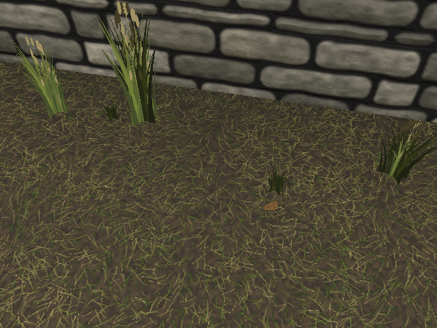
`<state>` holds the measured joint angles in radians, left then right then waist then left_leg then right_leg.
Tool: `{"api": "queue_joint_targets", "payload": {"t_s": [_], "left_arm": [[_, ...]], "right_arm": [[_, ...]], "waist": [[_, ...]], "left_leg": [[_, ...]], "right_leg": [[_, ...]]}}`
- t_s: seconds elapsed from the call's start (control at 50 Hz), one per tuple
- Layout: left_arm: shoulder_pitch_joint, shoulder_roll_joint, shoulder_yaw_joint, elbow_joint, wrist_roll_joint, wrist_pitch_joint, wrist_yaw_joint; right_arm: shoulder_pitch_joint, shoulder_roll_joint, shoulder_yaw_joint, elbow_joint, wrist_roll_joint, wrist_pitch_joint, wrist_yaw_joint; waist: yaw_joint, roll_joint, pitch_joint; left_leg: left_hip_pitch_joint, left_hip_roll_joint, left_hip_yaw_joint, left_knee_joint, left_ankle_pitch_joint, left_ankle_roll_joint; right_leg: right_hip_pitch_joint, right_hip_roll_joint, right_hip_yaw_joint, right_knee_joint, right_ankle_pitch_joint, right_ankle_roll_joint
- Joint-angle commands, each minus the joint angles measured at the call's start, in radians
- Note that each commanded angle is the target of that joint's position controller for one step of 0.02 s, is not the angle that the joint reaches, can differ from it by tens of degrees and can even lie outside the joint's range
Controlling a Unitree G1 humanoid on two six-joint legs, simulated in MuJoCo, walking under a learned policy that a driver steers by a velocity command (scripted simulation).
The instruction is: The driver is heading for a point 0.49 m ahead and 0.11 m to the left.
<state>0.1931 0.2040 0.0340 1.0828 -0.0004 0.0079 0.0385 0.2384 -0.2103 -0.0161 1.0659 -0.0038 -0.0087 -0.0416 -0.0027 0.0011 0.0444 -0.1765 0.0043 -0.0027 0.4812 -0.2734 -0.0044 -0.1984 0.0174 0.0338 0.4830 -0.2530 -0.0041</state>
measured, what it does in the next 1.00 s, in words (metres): walks ahead: left foot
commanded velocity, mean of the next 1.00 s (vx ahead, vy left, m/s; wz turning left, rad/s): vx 0.26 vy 0.00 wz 0.12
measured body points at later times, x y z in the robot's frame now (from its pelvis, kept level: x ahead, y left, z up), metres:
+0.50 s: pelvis +0.03 -0.01 -0.01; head +0.03 -0.01 +0.44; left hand +0.05 +0.24 -0.16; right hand +0.00 -0.26 -0.16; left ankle -0.01 +0.12 -0.74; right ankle +0.01 -0.11 -0.73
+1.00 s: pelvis +0.26 +0.02 -0.03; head +0.30 +0.03 +0.42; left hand +0.14 +0.26 -0.17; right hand +0.52 -0.17 -0.12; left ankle +0.38 +0.11 -0.74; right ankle +0.03 -0.12 -0.71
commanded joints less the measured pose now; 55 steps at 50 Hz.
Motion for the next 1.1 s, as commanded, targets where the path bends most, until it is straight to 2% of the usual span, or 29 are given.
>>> {"api": "queue_joint_targets", "payload": {"t_s": [0.02, 0.26, 0.28, 0.32, 0.38, 0.44, 0.46, 0.5, 0.52, 0.54, 0.56, 0.58, 0.6, 0.62, 0.64, 0.66, 0.7, 0.76, 0.8, 0.86, 0.92, 0.96, 0.98, 1.0, 1.02, 1.04, 1.06, 1.08, 1.1], "left_arm": [[0.022, 0.099, 0.013, -0.017, 0.000, -0.007, 0.003], [0.053, 0.086, 0.002, 0.009, -0.001, -0.007, 0.005], [0.073, 0.074, -0.001, 0.021, 0.000, -0.007, 0.006], [0.081, 0.096, 0.007, 0.020, -0.012, -0.006, 0.010], [0.059, 0.077, 0.005, -0.008, -0.017, -0.040, 0.002], [0.023, 0.028, -0.005, -0.039, -0.024, -0.083, -0.022], [0.020, 0.036, -0.004, -0.043, -0.026, -0.091, -0.028], [0.099, 0.025, -0.004, -0.021, -0.033, -0.102, -0.032], [0.185, 0.037, 0.004, 0.014, -0.033, -0.103, -0.030], [0.290, 0.086, 0.021, 0.050, -0.026, -0.103, -0.027], [0.442, 0.196, 0.053, 0.083, -0.027, -0.106, -0.029], [0.478, 0.220, 0.051, 0.077, -0.013, -0.119, -0.041], [0.398, 0.149, 0.029, 0.052, -0.005, -0.131, -0.041], [0.343, 0.114, 0.020, 0.028, -0.005, -0.136, -0.043], [0.304, 0.113, 0.016, 0.015, -0.007, -0.134, -0.046], [0.292, 0.087, 0.005, 0.011, -0.006, -0.127, -0.048], [0.317, 0.054, -0.008, 0.015, 0.007, -0.111, -0.039], [0.270, 0.097, -0.007, -0.012, 0.020, -0.108, -0.019], [0.274, 0.136, -0.003, -0.022, 0.014, -0.113, -0.009], [0.314, 0.162, 0.006, -0.013, -0.003, -0.115, -0.007], [0.287, 0.193, 0.016, -0.033, -0.001, -0.100, -0.003], [0.245, 0.218, 0.023, -0.065, 0.011, -0.076, 0.003], [0.230, 0.221, 0.021, -0.093, 0.014, -0.078, 0.002], [0.337, 0.068, -0.023, -0.138, 0.032, -0.107, -0.025], [0.283, 0.093, -0.020, -0.144, -0.005, -0.158, -0.042], [0.184, 0.165, 0.003, -0.182, -0.043, -0.178, -0.047], [0.148, 0.178, 0.005, -0.196, -0.043, -0.182, -0.038], [0.140, 0.186, 0.018, -0.186, -0.026, -0.170, -0.022], [0.161, 0.186, 0.027, -0.188, -0.015, -0.150, -0.014]], "right_arm": [[0.042, -0.097, -0.015, -0.017, 0.000, -0.007, -0.003], [0.078, -0.080, -0.009, 0.003, 0.002, -0.007, -0.002], [0.099, -0.068, -0.006, 0.014, 0.002, -0.005, -0.003], [0.100, -0.098, -0.018, 0.010, 0.013, -0.002, -0.009], [0.129, -0.114, -0.026, -0.005, 0.025, -0.028, -0.005], [0.203, -0.177, -0.052, 0.007, 0.033, -0.052, 0.008], [0.179, -0.175, -0.053, -0.007, 0.031, -0.055, 0.011], [0.083, -0.173, -0.051, -0.048, 0.037, -0.056, 0.017], [0.027, -0.165, -0.049, -0.073, 0.043, -0.053, 0.020], [-0.019, -0.136, -0.041, -0.098, 0.041, -0.059, 0.022], [-0.046, -0.072, -0.027, -0.133, 0.037, -0.077, 0.023], [-0.051, -0.079, -0.028, -0.153, 0.038, -0.098, 0.022], [-0.033, -0.100, -0.033, -0.146, 0.049, -0.110, 0.032], [-0.006, -0.091, -0.031, -0.129, 0.056, -0.114, 0.044], [-0.011, -0.093, -0.036, -0.128, 0.052, -0.117, 0.049], [-0.039, -0.105, -0.044, -0.134, 0.046, -0.115, 0.052], [-0.047, -0.074, -0.043, -0.136, 0.046, -0.100, 0.066], [-0.169, -0.032, -0.024, -0.203, 0.037, -0.081, 0.073], [-0.268, -0.017, -0.008, -0.252, 0.029, -0.079, 0.078], [-0.331, -0.042, -0.006, -0.299, 0.033, -0.075, 0.094], [-0.289, -0.094, -0.030, -0.320, 0.031, -0.078, 0.110], [-0.043, -0.175, -0.077, -0.262, 0.038, -0.071, 0.113], [0.101, -0.236, -0.108, -0.232, 0.039, -0.059, 0.100], [0.155, -0.326, -0.123, -0.234, 0.027, -0.052, 0.086], [0.155, -0.271, -0.104, -0.238, 0.010, -0.053, 0.076], [0.093, -0.216, -0.088, -0.238, 0.002, -0.063, 0.073], [-0.009, -0.180, -0.075, -0.261, 0.007, -0.074, 0.077], [-0.080, -0.151, -0.065, -0.277, 0.006, -0.081, 0.084], [-0.109, -0.135, -0.058, -0.283, -0.002, -0.085, 0.085]], "waist": [[0.001, -0.001, 0.000], [0.002, 0.001, 0.007], [0.002, 0.001, -0.017], [0.002, 0.012, 0.031], [-0.015, 0.044, 0.113], [-0.031, 0.177, 0.090], [-0.019, 0.166, 0.103], [0.048, 0.159, 0.117], [0.090, 0.131, 0.116], [0.123, 0.032, 0.088], [0.161, -0.244, 0.031], [0.154, -0.289, 0.020], [0.098, -0.141, 0.059], [0.070, -0.092, 0.061], [0.051, -0.056, 0.065], [0.048, -0.054, 0.070], [0.044, -0.085, 0.049], [0.041, -0.066, 0.094], [0.061, -0.069, 0.107], [0.061, -0.071, 0.120], [-0.004, -0.108, 0.036], [-0.134, -0.140, -0.122], [-0.203, -0.091, -0.191], [-0.100, 0.195, -0.338], [-0.126, 0.165, -0.441], [-0.115, 0.119, -0.268], [-0.062, 0.013, -0.171], [-0.016, -0.061, -0.118], [0.019, -0.045, -0.107]], "left_leg": [[-0.041, 0.019, -0.018, -0.088, 0.104, 0.014], [-0.051, 0.016, -0.019, -0.091, 0.097, 0.019], [-0.042, 0.006, -0.009, -0.096, -0.002, 0.022], [-0.095, -0.006, -0.016, -0.084, -0.328, 0.055], [-0.131, 0.077, -0.147, -0.129, -0.496, 0.124], [-0.039, 0.274, -0.438, -0.280, -0.555, 0.235], [-0.085, 0.301, -0.474, -0.305, -0.531, 0.249], [-0.192, 0.252, -0.372, -0.271, -0.461, 0.206], [-0.277, 0.184, -0.276, -0.207, -0.380, 0.164], [-0.373, 0.102, -0.157, -0.024, -0.219, 0.114], [-0.536, -0.028, 0.039, 0.337, -0.113, 0.047], [-0.668, -0.048, -0.010, 0.580, -0.259, 0.044], [-0.739, 0.011, -0.075, 0.724, -0.218, 0.064], [-0.760, 0.040, -0.093, 0.764, -0.129, 0.084], [-0.776, 0.067, -0.088, 0.746, -0.053, 0.094], [-0.767, 0.087, -0.085, 0.709, 0.002, 0.096], [-0.706, 0.087, -0.058, 0.663, 0.071, 0.082], [-0.616, 0.066, -0.017, 0.447, 0.203, 0.051], [-0.514, 0.051, 0.044, 0.289, 0.290, 0.047], [-0.470, 0.040, 0.066, 0.177, 0.302, 0.080], [-0.357, -0.031, 0.123, 0.150, 0.216, 0.141], [-0.055, -0.099, 0.140, 0.129, 0.188, 0.188], [0.222, -0.041, 0.002, 0.096, 0.171, 0.228], [0.598, 0.262, -0.568, 0.039, -0.025, 0.422], [0.613, 0.361, -0.876, -0.176, -0.013, 0.465], [0.471, 0.325, -0.692, -0.191, 0.165, 0.395], [0.277, 0.288, -0.510, -0.184, 0.391, 0.351], [0.120, 0.245, -0.376, -0.186, 0.561, 0.323], [0.010, 0.211, -0.284, -0.201, 0.640, 0.306]], "right_leg": [[0.003, -0.030, 0.026, -0.082, 0.128, -0.021], [-0.008, -0.027, 0.019, -0.082, 0.116, -0.018], [0.002, -0.016, 0.007, -0.084, 0.016, -0.019], [-0.069, 0.012, -0.013, -0.050, -0.319, -0.044], [-0.196, -0.012, 0.014, 0.003, -0.398, -0.073], [-0.273, 0.006, -0.067, 0.221, -0.181, -0.060], [-0.246, -0.015, -0.054, 0.247, -0.170, -0.074], [-0.084, -0.014, -0.070, 0.087, -0.187, -0.105], [0.077, -0.003, -0.067, -0.031, -0.131, -0.106], [0.224, -0.064, 0.050, -0.088, -0.095, -0.112], [0.377, -0.248, 0.386, -0.241, -0.209, -0.199], [0.410, -0.396, 0.660, -0.307, -0.155, -0.288], [0.398, -0.400, 0.603, -0.282, -0.083, -0.284], [0.390, -0.361, 0.472, -0.277, -0.018, -0.248], [0.383, -0.333, 0.368, -0.288, 0.050, -0.214], [0.369, -0.303, 0.266, -0.293, 0.183, -0.178], [0.322, -0.246, 0.116, -0.304, 0.312, -0.139], [0.162, -0.207, -0.012, -0.367, 0.332, -0.136], [0.089, -0.204, -0.069, -0.408, 0.327, -0.135], [0.164, -0.245, -0.114, -0.398, 0.420, -0.131], [0.297, -0.272, -0.170, -0.205, 0.929, -0.098], [0.269, -0.257, -0.198, 0.143, 1.127, -0.066], [0.053, -0.220, -0.195, 0.410, 0.922, -0.034], [-0.392, -0.017, -0.155, 0.864, -0.015, 0.026], [-0.500, 0.041, 0.064, 1.043, -0.288, 0.002], [-0.562, -0.020, 0.087, 1.037, -0.223, -0.020], [-0.508, -0.073, 0.069, 0.960, -0.141, -0.024], [-0.442, -0.106, 0.045, 0.901, -0.123, -0.010], [-0.355, -0.133, 0.047, 0.849, -0.112, -0.005]]}}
